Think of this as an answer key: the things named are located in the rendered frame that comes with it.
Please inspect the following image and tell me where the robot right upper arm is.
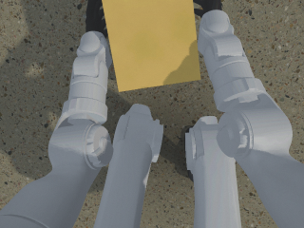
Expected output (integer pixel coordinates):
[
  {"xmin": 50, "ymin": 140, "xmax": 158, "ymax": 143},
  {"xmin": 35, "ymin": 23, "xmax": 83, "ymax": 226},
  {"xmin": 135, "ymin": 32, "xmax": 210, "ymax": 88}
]
[{"xmin": 216, "ymin": 105, "xmax": 304, "ymax": 228}]

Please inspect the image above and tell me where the robot left shin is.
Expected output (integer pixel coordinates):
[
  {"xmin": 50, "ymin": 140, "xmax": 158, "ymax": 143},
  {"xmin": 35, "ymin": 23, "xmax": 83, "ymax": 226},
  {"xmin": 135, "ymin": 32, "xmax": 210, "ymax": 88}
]
[{"xmin": 112, "ymin": 104, "xmax": 154, "ymax": 147}]

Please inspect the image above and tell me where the right robot thigh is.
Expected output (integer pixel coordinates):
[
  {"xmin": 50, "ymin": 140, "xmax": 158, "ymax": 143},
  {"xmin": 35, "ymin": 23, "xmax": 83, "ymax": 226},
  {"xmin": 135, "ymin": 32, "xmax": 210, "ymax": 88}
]
[{"xmin": 185, "ymin": 123, "xmax": 242, "ymax": 228}]

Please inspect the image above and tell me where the right robot hand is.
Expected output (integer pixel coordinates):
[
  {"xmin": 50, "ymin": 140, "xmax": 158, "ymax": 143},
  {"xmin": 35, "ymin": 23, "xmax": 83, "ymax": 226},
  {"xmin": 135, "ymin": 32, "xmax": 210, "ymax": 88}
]
[{"xmin": 193, "ymin": 0, "xmax": 222, "ymax": 18}]

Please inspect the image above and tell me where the robot left upper arm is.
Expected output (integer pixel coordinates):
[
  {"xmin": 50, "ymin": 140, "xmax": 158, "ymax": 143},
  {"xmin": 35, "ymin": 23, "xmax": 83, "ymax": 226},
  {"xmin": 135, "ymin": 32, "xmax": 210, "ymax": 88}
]
[{"xmin": 0, "ymin": 123, "xmax": 114, "ymax": 228}]

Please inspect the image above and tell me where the carton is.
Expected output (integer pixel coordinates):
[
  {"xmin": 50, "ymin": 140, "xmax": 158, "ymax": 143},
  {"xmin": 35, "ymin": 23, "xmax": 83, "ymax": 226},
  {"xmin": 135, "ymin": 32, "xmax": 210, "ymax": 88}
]
[{"xmin": 102, "ymin": 0, "xmax": 201, "ymax": 92}]

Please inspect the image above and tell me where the robot left forearm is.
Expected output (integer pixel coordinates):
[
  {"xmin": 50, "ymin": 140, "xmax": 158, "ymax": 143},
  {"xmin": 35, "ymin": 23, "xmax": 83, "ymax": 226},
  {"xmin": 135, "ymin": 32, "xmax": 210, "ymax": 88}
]
[{"xmin": 47, "ymin": 30, "xmax": 112, "ymax": 152}]

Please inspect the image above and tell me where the left robot hand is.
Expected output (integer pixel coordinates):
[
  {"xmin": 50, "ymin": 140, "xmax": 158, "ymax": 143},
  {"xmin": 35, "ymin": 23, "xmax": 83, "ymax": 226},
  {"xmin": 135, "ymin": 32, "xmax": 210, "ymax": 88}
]
[{"xmin": 85, "ymin": 0, "xmax": 108, "ymax": 39}]

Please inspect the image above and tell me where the robot right forearm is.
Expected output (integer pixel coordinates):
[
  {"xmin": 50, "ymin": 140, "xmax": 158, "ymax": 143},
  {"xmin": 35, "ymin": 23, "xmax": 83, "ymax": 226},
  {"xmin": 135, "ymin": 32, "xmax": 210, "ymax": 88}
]
[{"xmin": 197, "ymin": 9, "xmax": 293, "ymax": 136}]

